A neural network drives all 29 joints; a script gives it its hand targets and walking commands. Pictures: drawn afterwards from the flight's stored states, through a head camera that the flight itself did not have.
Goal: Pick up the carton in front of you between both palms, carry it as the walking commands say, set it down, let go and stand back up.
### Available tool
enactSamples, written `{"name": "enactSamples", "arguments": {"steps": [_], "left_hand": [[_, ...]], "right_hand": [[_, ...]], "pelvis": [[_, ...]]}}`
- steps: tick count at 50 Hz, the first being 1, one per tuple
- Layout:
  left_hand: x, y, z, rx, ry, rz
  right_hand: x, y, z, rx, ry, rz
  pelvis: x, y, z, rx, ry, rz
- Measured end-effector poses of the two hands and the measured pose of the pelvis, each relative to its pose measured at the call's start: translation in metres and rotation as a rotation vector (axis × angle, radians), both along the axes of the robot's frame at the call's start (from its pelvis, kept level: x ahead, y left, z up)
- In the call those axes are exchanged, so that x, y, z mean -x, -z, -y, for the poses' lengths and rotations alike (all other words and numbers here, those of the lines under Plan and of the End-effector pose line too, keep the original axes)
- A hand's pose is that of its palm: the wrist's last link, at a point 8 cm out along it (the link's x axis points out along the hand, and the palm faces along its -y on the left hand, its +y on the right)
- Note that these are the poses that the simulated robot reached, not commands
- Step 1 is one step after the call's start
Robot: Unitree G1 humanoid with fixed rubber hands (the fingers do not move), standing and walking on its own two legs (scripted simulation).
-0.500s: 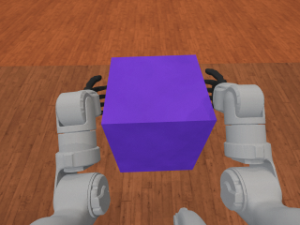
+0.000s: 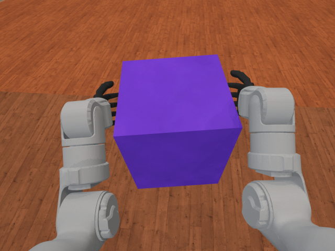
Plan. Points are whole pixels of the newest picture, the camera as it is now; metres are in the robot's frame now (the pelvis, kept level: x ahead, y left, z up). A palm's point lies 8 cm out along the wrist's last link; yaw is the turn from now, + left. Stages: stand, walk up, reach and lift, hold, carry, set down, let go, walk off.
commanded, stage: carry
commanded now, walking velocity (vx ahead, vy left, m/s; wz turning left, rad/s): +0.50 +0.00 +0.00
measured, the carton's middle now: (174, 127) +0.39 +0.01 +0.11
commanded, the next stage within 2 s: none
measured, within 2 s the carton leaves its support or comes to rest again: neither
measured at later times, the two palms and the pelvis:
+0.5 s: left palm (116, 44) +0.67 +0.17 +0.19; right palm (211, 32) +0.71 -0.12 +0.20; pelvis +0.31 -0.01 +0.04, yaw +1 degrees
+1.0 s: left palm out of the picture +0.99 +0.16 +0.24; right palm out of the picture +0.97 -0.13 +0.25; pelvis +0.60 +0.04 +0.08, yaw +0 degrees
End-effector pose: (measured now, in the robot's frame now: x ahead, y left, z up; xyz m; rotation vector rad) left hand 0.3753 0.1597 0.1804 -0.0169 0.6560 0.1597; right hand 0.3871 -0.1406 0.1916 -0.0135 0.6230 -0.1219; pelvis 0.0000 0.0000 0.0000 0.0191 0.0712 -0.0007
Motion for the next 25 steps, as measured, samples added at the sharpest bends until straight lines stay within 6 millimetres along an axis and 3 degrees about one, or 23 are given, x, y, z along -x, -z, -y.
{"name": "enactSamples", "arguments": {"steps": [4,7,12,15,20,25], "left_hand": [[-0.053,0.0,0.013,-0.007,0.063,-0.077],[-0.092,-0.006,0.021,0.004,0.088,-0.08],[-0.157,-0.023,0.027,0.03,0.088,-0.027],[-0.197,-0.025,0.026,0.026,0.071,-0.03],[-0.252,-0.016,0.01,-0.022,-0.005,-0.055],[-0.29,-0.006,-0.014,-0.01,-0.069,-0.107]], "right_hand": [[-0.029,0.01,0.013,0.012,0.054,-0.079],[-0.057,0.003,0.021,0.014,0.085,-0.081],[-0.122,-0.02,0.026,0.012,0.103,-0.028],[-0.168,-0.023,0.026,0.007,0.088,-0.032],[-0.255,-0.011,0.008,-0.026,-0.029,-0.056],[-0.321,-0.004,-0.021,-0.024,-0.111,-0.109]], "pelvis": [[-0.044,-0.015,-0.012,0.023,-0.002,-0.002],[-0.075,-0.025,-0.016,0.033,0.003,-0.008],[-0.136,-0.031,-0.015,0.041,-0.005,-0.015],[-0.181,-0.031,-0.009,0.046,-0.016,-0.02],[-0.259,-0.021,0.006,0.056,-0.037,0.013],[-0.312,-0.039,0.013,0.041,-0.028,0.014]]}}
